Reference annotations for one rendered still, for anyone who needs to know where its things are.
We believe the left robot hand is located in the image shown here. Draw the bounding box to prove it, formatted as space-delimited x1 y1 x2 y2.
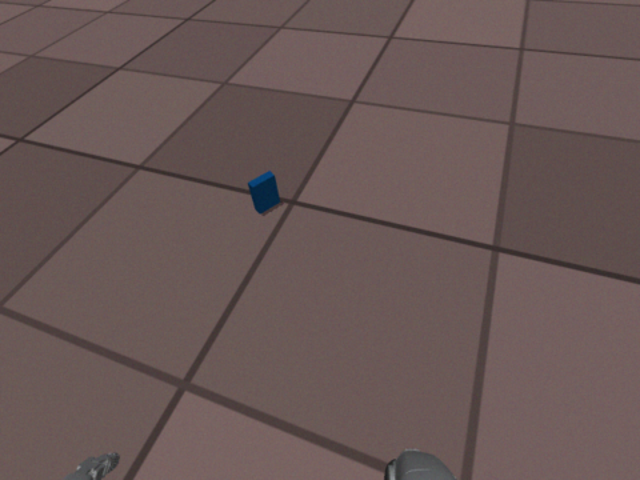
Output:
63 453 120 480

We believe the carton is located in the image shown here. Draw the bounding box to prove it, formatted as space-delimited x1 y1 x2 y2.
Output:
248 171 280 214

